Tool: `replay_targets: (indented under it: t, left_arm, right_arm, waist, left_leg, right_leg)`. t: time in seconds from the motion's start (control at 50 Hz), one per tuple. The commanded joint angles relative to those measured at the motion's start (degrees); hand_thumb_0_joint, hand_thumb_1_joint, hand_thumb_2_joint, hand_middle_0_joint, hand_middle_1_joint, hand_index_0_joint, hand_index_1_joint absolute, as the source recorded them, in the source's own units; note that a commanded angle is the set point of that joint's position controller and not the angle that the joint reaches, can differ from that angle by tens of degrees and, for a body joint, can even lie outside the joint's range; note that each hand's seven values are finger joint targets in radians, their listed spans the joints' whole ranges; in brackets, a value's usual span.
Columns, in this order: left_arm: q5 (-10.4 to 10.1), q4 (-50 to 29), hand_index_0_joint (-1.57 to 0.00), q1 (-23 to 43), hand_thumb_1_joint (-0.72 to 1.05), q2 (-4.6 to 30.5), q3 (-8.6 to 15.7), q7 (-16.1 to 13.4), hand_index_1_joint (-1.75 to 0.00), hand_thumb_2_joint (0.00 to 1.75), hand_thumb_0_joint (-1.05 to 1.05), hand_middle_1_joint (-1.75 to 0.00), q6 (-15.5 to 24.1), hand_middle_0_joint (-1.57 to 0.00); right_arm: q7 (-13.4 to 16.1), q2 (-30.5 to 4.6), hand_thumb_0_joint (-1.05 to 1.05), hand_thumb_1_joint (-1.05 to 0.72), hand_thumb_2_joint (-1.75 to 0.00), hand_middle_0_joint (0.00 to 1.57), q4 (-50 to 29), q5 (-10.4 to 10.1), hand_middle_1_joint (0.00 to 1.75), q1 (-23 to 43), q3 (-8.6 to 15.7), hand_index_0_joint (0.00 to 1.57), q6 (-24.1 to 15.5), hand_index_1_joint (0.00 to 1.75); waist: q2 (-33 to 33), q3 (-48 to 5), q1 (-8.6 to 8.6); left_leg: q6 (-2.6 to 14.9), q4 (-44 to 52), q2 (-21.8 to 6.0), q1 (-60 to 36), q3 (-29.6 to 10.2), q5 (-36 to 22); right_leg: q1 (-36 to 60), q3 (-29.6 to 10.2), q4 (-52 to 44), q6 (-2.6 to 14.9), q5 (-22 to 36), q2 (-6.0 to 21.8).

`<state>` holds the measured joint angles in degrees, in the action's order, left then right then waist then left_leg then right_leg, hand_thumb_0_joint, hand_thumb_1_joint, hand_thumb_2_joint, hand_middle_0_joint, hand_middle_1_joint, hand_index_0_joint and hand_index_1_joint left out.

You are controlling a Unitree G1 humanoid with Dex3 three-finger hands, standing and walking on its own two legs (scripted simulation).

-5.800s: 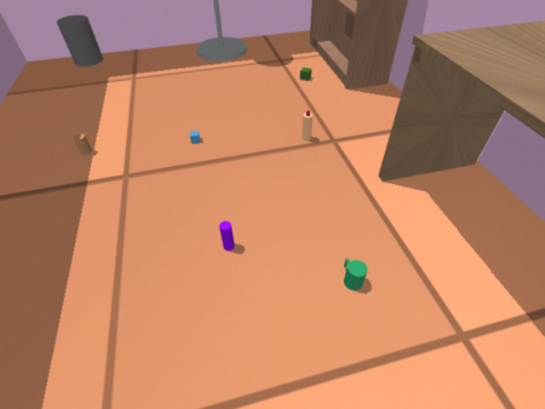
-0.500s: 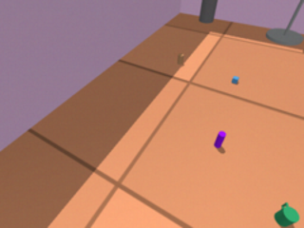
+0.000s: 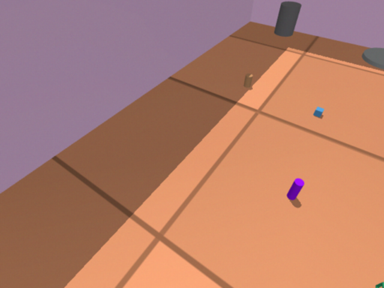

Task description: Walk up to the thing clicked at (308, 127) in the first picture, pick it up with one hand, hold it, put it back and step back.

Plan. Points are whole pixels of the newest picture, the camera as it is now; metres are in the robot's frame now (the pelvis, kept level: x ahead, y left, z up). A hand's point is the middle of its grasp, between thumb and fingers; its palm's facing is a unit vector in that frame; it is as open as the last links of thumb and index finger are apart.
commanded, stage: walk up
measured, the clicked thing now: out of the picture +1.09 -1.47 -0.68
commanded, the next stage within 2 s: none
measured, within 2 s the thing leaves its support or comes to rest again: neither
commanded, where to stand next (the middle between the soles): +0.63 -0.03 m, yaw -2 degrees
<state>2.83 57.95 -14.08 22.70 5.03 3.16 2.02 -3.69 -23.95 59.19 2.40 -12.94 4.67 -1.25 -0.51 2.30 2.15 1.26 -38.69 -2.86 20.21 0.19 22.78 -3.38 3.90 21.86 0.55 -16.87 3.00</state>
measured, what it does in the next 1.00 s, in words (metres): walks ahead: left foot, then right foot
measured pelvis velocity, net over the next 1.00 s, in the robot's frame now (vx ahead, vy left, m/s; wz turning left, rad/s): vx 0.37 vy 0.00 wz -0.05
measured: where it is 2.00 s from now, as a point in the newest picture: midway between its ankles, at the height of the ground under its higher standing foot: (208, 229)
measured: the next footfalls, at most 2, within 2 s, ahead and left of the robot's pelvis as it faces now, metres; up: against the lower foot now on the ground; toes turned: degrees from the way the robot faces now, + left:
left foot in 0.04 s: +0.12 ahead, +0.14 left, +0.00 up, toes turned +3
right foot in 0.46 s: +0.31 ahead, -0.14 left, +0.00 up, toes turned -6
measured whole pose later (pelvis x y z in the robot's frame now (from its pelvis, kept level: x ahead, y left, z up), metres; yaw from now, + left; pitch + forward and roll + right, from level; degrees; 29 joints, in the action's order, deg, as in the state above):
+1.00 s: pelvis +0.37 +0.00 -0.01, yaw -3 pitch -3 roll +0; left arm 0.6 50.3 -20.1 25.3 3.0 2.6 1.4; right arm -2.4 -22.5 46.6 0.9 -16.6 3.3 -5.7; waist 3.7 4.4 0.5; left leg 1.8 -34.2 -2.3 18.7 5.7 13.0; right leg -21.4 -1.7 61.5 2.7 -24.8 0.8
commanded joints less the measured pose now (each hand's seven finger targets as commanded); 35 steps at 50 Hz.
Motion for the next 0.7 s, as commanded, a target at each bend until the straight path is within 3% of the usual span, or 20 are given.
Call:
replay_targets:
  t: [0.0, 0.02, 0.04, 0.06, 0.08, 0.12, 0.18, 0.28, 0.34, 0.4, 0.42, 0.44, 0.46, 0.48, 0.5, 0.52, 0.54, 0.58, 0.62, 0.68]
  left_arm:
    - [-0.4, -8.4, -0.20, 8.5, 0.90, 13.3, 2.4, 0.1, -0.30, 0.90, 0.00, -0.30, 0.4, -0.20]
    - [-0.3, -8.9, -0.20, 5.1, 0.90, 9.0, 1.1, 0.2, -0.30, 0.90, 0.00, -0.30, 0.1, -0.20]
    - [-1.2, -10.1, -0.20, 4.4, 0.90, 5.6, -0.1, 0.0, -0.30, 0.90, 0.00, -0.30, 0.0, -0.20]
    - [-1.4, -9.4, -0.20, 4.8, 0.90, 12.1, 1.4, -0.7, -0.30, 0.90, 0.00, -0.30, -0.5, -0.20]
    - [-1.8, -8.6, -0.20, 3.2, 0.90, 14.1, 1.0, -0.7, -0.30, 0.90, 0.00, -0.30, -0.3, -0.20]
    - [-2.4, -5.3, -0.20, -2.7, 0.90, 14.3, 1.5, -0.5, -0.30, 0.90, 0.00, -0.30, 0.0, -0.20]
    - [-1.8, -5.0, -0.20, -3.0, 0.90, 14.2, 1.8, 0.6, -0.30, 0.90, 0.00, -0.30, -0.1, -0.20]
    - [-1.4, -8.6, -0.20, 2.7, 0.90, 12.3, 1.4, 1.9, -0.30, 0.90, 0.00, -0.30, 0.1, -0.20]
    - [-1.4, -9.9, -0.20, 4.6, 0.90, 11.2, 1.4, 2.1, -0.30, 0.90, 0.00, -0.30, 0.7, -0.20]
    - [-1.6, -9.4, -0.20, 0.5, 0.90, 10.9, 2.0, 1.6, -0.30, 0.90, 0.00, -0.30, 1.2, -0.20]
    - [-1.7, -8.3, -0.20, -4.6, 0.90, 11.9, 2.9, 1.1, -0.30, 0.90, 0.00, -0.30, 1.6, -0.20]
    - [-1.4, -7.3, -0.20, -9.3, 0.90, 14.6, 3.9, 0.3, -0.30, 0.90, 0.00, -0.30, 2.3, -0.20]
    - [-1.2, -8.0, -0.20, -12.9, 0.90, 19.6, 5.4, -0.5, -0.30, 0.90, 0.00, -0.30, 2.7, -0.20]
    - [-2.1, -9.1, -0.20, -11.8, 0.90, 21.8, 5.2, -0.6, -0.30, 0.90, 0.00, -0.30, 2.6, -0.20]
    - [-3.0, -10.1, -0.20, -9.4, 0.90, 20.4, 4.7, -0.7, -0.30, 0.90, 0.00, -0.30, 2.5, -0.20]
    - [-3.3, -11.0, -0.20, -6.9, 0.90, 18.8, 4.2, -0.9, -0.30, 0.90, 0.00, -0.30, 2.5, -0.20]
    - [-3.4, -11.6, -0.20, -4.5, 0.90, 16.9, 3.6, -1.2, -0.30, 0.90, 0.00, -0.30, 2.6, -0.20]
    - [-3.1, -12.5, -0.20, -2.5, 0.90, 15.2, 2.9, -1.1, -0.30, 0.90, 0.00, -0.30, 2.9, -0.20]
    - [-2.7, -13.7, -0.20, -2.8, 0.90, 14.8, 2.7, -1.0, -0.30, 0.90, 0.00, -0.30, 3.2, -0.20]
    - [-2.1, -14.9, -0.20, -3.5, 0.90, 15.7, 3.3, -0.7, -0.30, 0.90, 0.00, -0.30, 3.4, -0.20]
  right_arm:
    - [0.5, -9.6, 0.00, -0.90, -0.90, 0.20, -2.9, 0.2, 0.30, -8.4, 4.4, 0.20, -2.7, 0.30]
    - [1.4, -13.9, 0.00, -0.90, -0.90, 0.20, -1.4, 0.7, 0.30, -14.7, 6.0, 0.20, -3.0, 0.30]
    - [2.1, -20.5, 0.00, -0.90, -0.90, 0.20, -2.7, 1.5, 0.30, -18.0, 6.9, 0.20, -3.6, 0.30]
    - [2.0, -21.6, 0.00, -0.90, -0.90, 0.20, -6.0, -0.5, 0.30, -9.6, 6.7, 0.20, -3.6, 0.30]
    - [2.2, -19.6, 0.00, -0.90, -0.90, 0.20, -7.6, -1.2, 0.30, -5.5, 5.8, 0.20, -3.7, 0.30]
    - [2.4, -15.1, 0.00, -0.90, -0.90, 0.20, -9.9, -1.0, 0.30, -1.0, 4.2, 0.20, -4.3, 0.30]
    - [2.2, -14.0, 0.00, -0.90, -0.90, 0.20, -10.3, -1.0, 0.30, -2.6, 3.7, 0.20, -4.8, 0.30]
    - [1.9, -14.9, 0.00, -0.90, -0.90, 0.20, -11.7, -1.3, 0.30, -4.7, 4.2, 0.20, -5.0, 0.30]
    - [1.9, -14.6, 0.00, -0.90, -0.90, 0.20, -12.7, -1.3, 0.30, -5.2, 3.9, 0.20, -4.6, 0.30]
    - [2.3, -14.4, 0.00, -0.90, -0.90, 0.20, -14.0, -1.5, 0.30, -4.7, 3.6, 0.20, -4.1, 0.30]
    - [2.4, -13.2, 0.00, -0.90, -0.90, 0.20, -14.5, -1.5, 0.30, -4.4, 3.1, 0.20, -3.9, 0.30]
    - [2.4, -10.0, 0.00, -0.90, -0.90, 0.20, -14.6, -1.7, 0.30, -7.7, 1.8, 0.20, -3.8, 0.30]
    - [2.4, -5.9, 0.00, -0.90, -0.90, 0.20, -16.2, -2.0, 0.30, -9.4, 0.4, 0.20, -3.8, 0.30]
    - [2.8, -10.6, 0.00, -0.90, -0.90, 0.20, -15.7, -2.3, 0.30, -7.9, 1.3, 0.20, -3.3, 0.30]
    - [3.1, -12.8, 0.00, -0.90, -0.90, 0.20, -14.5, -1.9, 0.30, -6.4, 2.0, 0.20, -3.0, 0.30]
    - [2.8, -12.5, 0.00, -0.90, -0.90, 0.20, -14.0, -2.5, 0.30, -6.3, 1.9, 0.20, -3.1, 0.30]
    - [2.6, -11.6, 0.00, -0.90, -0.90, 0.20, -13.0, -2.6, 0.30, -8.2, 1.8, 0.20, -3.1, 0.30]
    - [1.8, -11.2, 0.00, -0.90, -0.90, 0.20, -11.9, -2.1, 0.30, -10.2, 1.9, 0.20, -2.8, 0.30]
    - [1.0, -10.6, 0.00, -0.90, -0.90, 0.20, -11.8, -1.6, 0.30, -9.7, 2.2, 0.20, -2.4, 0.30]
    - [0.3, -9.7, 0.00, -0.90, -0.90, 0.20, -13.6, -1.0, 0.30, -4.8, 2.0, 0.20, -2.7, 0.30]
  waist:
    - [3.7, 0.4, -7.45]
    - [-10.2, -3.4, -9.95]
    - [-22.1, -2.5, -11.20]
    - [-10.2, 0.4, -8.20]
    - [-3.3, 2.5, -5.63]
    - [-4.2, 3.5, -1.74]
    - [-6.4, 5.3, -2.46]
    - [-6.9, 5.5, -4.22]
    - [-6.3, 3.8, -4.10]
    - [-5.3, 0.8, -1.29]
    - [-1.4, -2.0, 1.75]
    - [7.0, -5.7, 3.29]
    - [20.6, -7.1, 4.10]
    - [16.1, -5.3, 4.13]
    - [8.1, -1.5, 3.03]
    - [6.0, 0.7, 2.17]
    - [6.4, 1.6, 0.25]
    - [10.2, 2.7, -1.59]
    - [10.1, 3.3, -1.41]
    - [9.0, 2.9, 0.13]
  left_leg:
    - [-1.17, 11.9, 2.4, -20.8, 4.6, -10.4]
    - [0.50, 14.3, -0.3, -31.4, -2.0, -1.4]
    - [5.41, 28.5, -16.3, -29.1, -34.6, 22.8]
    - [10.65, 34.1, -21.7, -17.1, -42.9, 31.5]
    - [10.81, 31.7, -20.4, -15.7, -35.6, 24.8]
    - [9.20, 28.9, -14.9, -14.1, -22.2, 14.7]
    - [9.32, 30.7, -12.9, -9.2, -13.0, 5.4]
    - [10.72, 30.4, -12.4, -12.7, -6.4, -0.4]
    - [9.44, 25.5, -10.9, -12.3, -2.6, -9.8]
    - [7.89, 16.5, -10.5, -10.2, -1.6, -18.6]
    - [6.71, 6.8, -8.8, -9.1, 0.1, -24.5]
    - [5.06, -7.0, -4.6, -3.9, 3.5, -22.3]
    - [1.97, -22.5, 2.0, 7.8, 5.1, -2.1]
    - [1.59, -28.8, 4.4, 14.7, 0.8, 8.6]
    - [1.30, -32.7, 1.2, 13.9, -4.2, 7.0]
    - [1.61, -32.0, 0.0, 13.8, -5.1, 4.4]
    - [1.42, -28.8, -1.6, 12.4, -4.9, 1.9]
    - [0.52, -22.8, -2.6, 8.9, -3.1, -2.0]
    - [-0.54, -18.1, -2.5, 7.9, -0.9, -4.7]
    - [-1.56, -5.7, -3.2, 9.0, 0.7, -5.0]
  right_leg:
    - [-20.3, -2.9, 4.9, 7.34, -13.8, 6.1]
    - [-28.8, -0.1, 22.0, 5.74, -15.4, 2.4]
    - [-40.9, -4.0, 40.5, 3.07, -20.6, -8.1]
    - [-35.9, -14.0, 42.9, 3.43, -15.8, -3.4]
    - [-35.7, -15.1, 44.1, 3.40, -10.0, -1.5]
    - [-32.7, -13.7, 40.9, 2.19, -4.0, 1.0]
    - [-27.9, -10.8, 33.8, -0.52, -0.2, 1.4]
    - [-26.4, -5.4, 20.3, -0.92, 4.4, 3.1]
    - [-20.3, -2.0, 13.8, 0.37, 7.1, 1.7]
    - [-10.6, 0.2, 11.9, 1.58, 6.3, -0.5]
    - [-3.3, 0.3, 9.3, 2.28, 5.8, -1.8]
    - [6.1, -2.3, 5.5, 3.25, 1.4, -0.6]
    - [11.5, -24.6, -0.8, 7.40, -6.7, 13.2]
    - [9.2, -41.5, -8.0, 14.85, -10.0, 21.2]
    - [2.9, -38.6, -6.9, 16.46, -7.1, 21.5]
    - [-0.4, -31.4, -6.3, 16.58, -2.6, 19.3]
    - [-3.7, -25.1, -5.7, 14.43, -1.5, 16.0]
    - [-9.2, -17.3, -7.1, 12.61, 1.4, 12.1]
    - [-11.4, -13.7, -8.2, 12.50, -0.1, 10.5]
    - [-9.2, -12.2, -8.3, 13.71, -3.8, 11.3]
